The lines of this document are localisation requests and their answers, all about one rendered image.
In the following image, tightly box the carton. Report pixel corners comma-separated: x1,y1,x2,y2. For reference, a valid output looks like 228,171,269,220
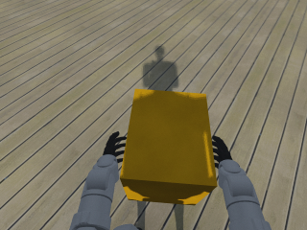
120,88,218,206

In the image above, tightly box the right robot hand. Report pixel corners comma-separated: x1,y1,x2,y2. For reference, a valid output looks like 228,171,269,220
212,135,232,169

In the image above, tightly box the robot left forearm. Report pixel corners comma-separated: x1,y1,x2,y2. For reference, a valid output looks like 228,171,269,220
69,154,119,230

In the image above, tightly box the robot right forearm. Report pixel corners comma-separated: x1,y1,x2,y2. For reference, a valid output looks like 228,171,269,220
218,159,272,230

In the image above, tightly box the left robot hand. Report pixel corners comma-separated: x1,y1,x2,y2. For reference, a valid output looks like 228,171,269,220
103,131,127,163

